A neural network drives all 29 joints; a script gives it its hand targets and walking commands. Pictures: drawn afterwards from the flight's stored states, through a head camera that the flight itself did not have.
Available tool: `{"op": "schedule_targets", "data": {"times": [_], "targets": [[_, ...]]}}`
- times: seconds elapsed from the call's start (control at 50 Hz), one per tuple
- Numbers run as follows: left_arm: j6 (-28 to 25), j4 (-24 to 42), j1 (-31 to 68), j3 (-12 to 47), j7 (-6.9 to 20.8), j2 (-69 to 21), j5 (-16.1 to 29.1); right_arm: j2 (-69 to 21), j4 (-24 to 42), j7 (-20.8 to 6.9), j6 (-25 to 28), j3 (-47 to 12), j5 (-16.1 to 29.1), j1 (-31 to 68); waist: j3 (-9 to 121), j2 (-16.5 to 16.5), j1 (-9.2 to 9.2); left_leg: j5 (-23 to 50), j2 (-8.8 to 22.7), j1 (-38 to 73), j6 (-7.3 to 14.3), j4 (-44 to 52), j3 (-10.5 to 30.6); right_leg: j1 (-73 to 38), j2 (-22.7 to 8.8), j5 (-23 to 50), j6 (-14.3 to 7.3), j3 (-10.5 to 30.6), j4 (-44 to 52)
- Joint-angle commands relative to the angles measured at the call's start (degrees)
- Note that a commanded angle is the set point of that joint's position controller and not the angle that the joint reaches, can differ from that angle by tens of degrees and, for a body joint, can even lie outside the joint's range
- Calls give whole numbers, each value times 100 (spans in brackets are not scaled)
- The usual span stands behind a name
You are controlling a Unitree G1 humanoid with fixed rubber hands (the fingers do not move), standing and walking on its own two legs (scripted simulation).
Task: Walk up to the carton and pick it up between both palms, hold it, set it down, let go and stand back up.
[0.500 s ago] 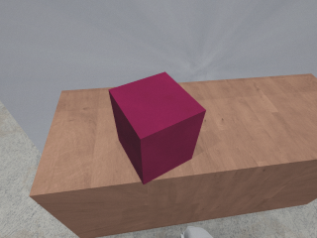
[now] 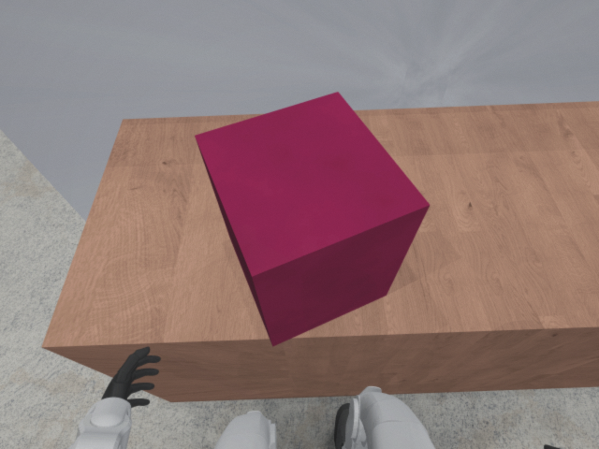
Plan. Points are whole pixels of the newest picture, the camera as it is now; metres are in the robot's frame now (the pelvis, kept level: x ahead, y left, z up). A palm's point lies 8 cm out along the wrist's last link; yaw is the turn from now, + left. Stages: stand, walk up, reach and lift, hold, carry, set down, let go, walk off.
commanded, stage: walk up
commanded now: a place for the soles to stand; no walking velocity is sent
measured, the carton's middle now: (303, 226) +0.39 +0.01 +0.03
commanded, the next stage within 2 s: none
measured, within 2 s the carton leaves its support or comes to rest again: neither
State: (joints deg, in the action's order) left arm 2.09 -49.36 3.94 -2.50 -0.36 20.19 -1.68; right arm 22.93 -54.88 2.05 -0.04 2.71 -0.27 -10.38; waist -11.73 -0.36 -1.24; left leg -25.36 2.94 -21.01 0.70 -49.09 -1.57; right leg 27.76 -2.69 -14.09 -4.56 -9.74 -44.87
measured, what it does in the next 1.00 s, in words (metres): steps on the spot: right foot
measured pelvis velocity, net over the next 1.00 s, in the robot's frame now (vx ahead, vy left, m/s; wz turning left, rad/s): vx -0.03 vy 0.01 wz -0.01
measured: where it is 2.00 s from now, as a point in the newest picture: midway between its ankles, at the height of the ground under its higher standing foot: outside the picture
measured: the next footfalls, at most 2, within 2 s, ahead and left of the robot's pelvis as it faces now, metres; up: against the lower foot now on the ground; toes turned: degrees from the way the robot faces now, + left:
right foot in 0.26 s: +0.01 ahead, -0.14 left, +0.00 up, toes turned -1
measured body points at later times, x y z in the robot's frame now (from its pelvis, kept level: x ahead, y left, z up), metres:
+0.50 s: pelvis -0.02 -0.03 +0.01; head +0.01 -0.05 +0.46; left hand +0.03 +0.29 -0.10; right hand +0.11 -0.34 -0.12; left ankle +0.00 +0.12 -0.69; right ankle -0.03 -0.14 -0.70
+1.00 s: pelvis -0.03 +0.01 +0.04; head -0.03 +0.01 +0.49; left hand +0.06 +0.32 -0.09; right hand +0.04 -0.30 -0.09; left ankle +0.00 +0.13 -0.70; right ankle -0.03 -0.14 -0.70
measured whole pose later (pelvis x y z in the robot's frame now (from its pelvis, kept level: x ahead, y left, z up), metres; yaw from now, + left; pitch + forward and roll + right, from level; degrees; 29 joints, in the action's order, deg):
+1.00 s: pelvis -0.03 +0.01 +0.04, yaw -1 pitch -3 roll +0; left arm -1.9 -64.0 -6.0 -0.3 0.0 21.9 -0.4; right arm 20.5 -62.8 -1.8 -0.7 1.5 -0.4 -6.2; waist -2.6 -0.5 -0.4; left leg -13.5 1.3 -14.7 -0.1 -30.7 -1.0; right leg 11.5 -2.0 -15.4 2.5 1.2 -29.4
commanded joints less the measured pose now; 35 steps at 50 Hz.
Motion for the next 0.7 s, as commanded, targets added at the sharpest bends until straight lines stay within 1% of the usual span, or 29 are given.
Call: {"op": "schedule_targets", "data": {"times": [0.0,0.02,0.04,0.06,0.08,0.1,0.14,0.16,0.18,0.2,0.22,0.24,0.26,0.28,0.3,0.32,0.34,0.38,0.4,0.42,0.46,0.5,0.52,0.54,0.56,0.58,0.62,0.66,0.68], "targets": [[67,496,127,-277,-75,996,130,1404,86,61,61,511,-249,-1275,1228,438,-362,687,712,490,553,1861,1053,552,-664,-140,-81,1122,43],[92,483,61,-282,-59,895,212,2011,249,2,51,574,-292,-673,1120,2187,-302,120,2162,-278,1352,3285,3248,722,400,-2213,389,662,-1409],[111,480,353,-442,-73,1397,118,2573,509,-19,108,662,-251,-13,778,2220,-346,287,2572,-797,2048,3569,4164,492,404,-2326,448,1442,-2593],[44,248,103,-475,-67,1589,116,2162,650,1,114,583,-222,370,799,1474,-97,963,2389,-1001,2034,3138,3780,23,401,-2246,474,1816,-2943],[-9,88,-171,-459,-22,1468,144,1866,722,24,113,533,-200,324,896,642,38,1981,1943,-658,1823,2555,2805,43,394,-1967,535,1627,-2877],[-52,-61,-296,-436,11,1313,244,1626,810,57,143,451,-219,355,1147,577,70,2795,1342,-184,1503,1972,1716,146,302,-1884,504,1542,-2600],[-83,-169,-746,-448,38,1293,231,1533,712,75,182,421,-131,166,1693,739,136,2620,1122,723,1161,1718,1242,107,454,-1506,503,1443,-2040],[-138,-140,-742,-422,36,1210,206,1478,664,42,138,390,-144,202,1878,962,100,2628,1149,1299,1238,1458,1411,124,327,-1733,595,1347,-1408],[-229,-200,-709,-357,7,1152,209,1379,592,11,114,385,-191,103,1939,1178,59,3128,1002,1670,1025,1284,1104,33,162,-2032,601,1136,-411],[-311,-251,-792,-380,15,1175,200,1336,717,-42,48,327,-248,227,1873,1593,103,3083,845,1296,1026,1078,957,-421,22,-1823,582,1059,315],[-370,-454,-1226,-328,-19,1010,182,1419,710,-51,5,322,-218,351,1893,1385,345,2769,788,1160,838,873,742,-887,254,-1490,501,724,1499],[-461,-664,-1548,-404,-85,1225,66,1296,687,-57,-59,320,-127,267,1816,725,455,2672,715,562,651,-159,672,-1755,150,-562,450,1097,2537],[-610,-646,-1531,-444,-133,1688,-34,847,710,-46,-68,174,-71,23,1671,-660,225,1456,431,-591,345,-931,546,-2404,-656,477,336,2665,2676],[-663,-523,-1095,-495,-170,2011,-56,639,685,-70,-42,67,-78,-151,1486,-1110,-38,-791,-185,-1596,57,-877,208,-2811,-1472,2807,1,3782,2079],[-575,-503,-1291,-518,-206,2450,-55,1222,724,60,-75,331,-99,424,1805,-641,419,-1240,72,-1177,78,-763,1098,-1911,-2126,2461,-784,4726,1882],[-552,-525,-1043,-480,-209,2232,39,1446,516,99,-41,397,-55,624,1151,-438,365,-1168,213,-626,114,-812,1011,-926,-2069,1937,-972,4370,1921],[-550,-420,-892,-402,-176,1911,28,1450,483,20,-6,386,-8,482,906,-379,110,-819,246,-307,122,-654,804,-802,-1565,1743,-740,3379,1869],[-636,-455,-860,-312,-231,1715,117,1168,280,-88,-10,349,52,185,863,-624,12,1,84,-438,183,-188,593,-1299,-1209,2661,-379,2637,1520],[-618,-520,-915,-397,-226,1761,81,1127,400,-125,-49,354,47,214,1134,-897,46,246,39,-347,136,39,519,-1482,-1217,2609,-442,2670,1493],[-641,-638,-1339,-431,-200,1797,114,1162,300,-126,-62,328,11,303,1272,-824,133,-39,-35,-164,163,94,620,-1643,-1109,2543,-377,2846,1399],[-576,-671,-1314,-354,-223,1693,144,976,369,-110,-18,314,-6,513,1013,-1267,137,95,-54,-201,219,727,247,-1799,-940,3374,-196,2389,1322],[-570,-550,-1101,-329,-221,1748,176,998,329,-163,9,294,61,316,1362,-1236,30,1715,60,784,275,1364,308,-1318,-761,2806,17,2024,1075],[-576,-518,-1028,-277,-198,1469,200,1149,128,-141,44,400,-68,116,1509,-1005,-93,2714,171,1371,269,1458,368,-961,-608,2504,43,1807,846],[-544,-417,-1021,-222,-191,1380,198,1476,210,-136,111,447,-54,171,2033,-229,-9,3127,566,1579,566,1411,1028,-821,-322,1594,242,1519,540],[-529,-471,-905,-240,-200,1304,192,1487,142,-149,96,364,-40,377,1905,77,94,2537,903,928,838,1654,1530,-1093,-3,544,340,1171,416],[-535,-697,-1091,-230,-199,1375,192,1410,160,-179,78,369,-37,719,1590,311,276,2190,819,620,746,1611,1189,-1276,-163,-16,267,1269,662],[-570,-734,-1177,-229,-164,1533,169,1150,229,-211,-25,239,-56,902,1477,280,157,1685,332,796,359,1396,615,-933,-476,-206,110,2047,1602],[-557,-760,-801,-206,-122,1702,51,1180,63,-244,-68,266,-46,724,1057,-371,3,580,231,640,249,1709,808,-573,-670,-1198,43,2154,2078],[-530,-654,-604,-191,-102,1608,101,1208,32,-272,-24,255,-99,871,848,110,32,64,275,497,317,2030,910,-458,-507,-1386,110,1973,1947]]}}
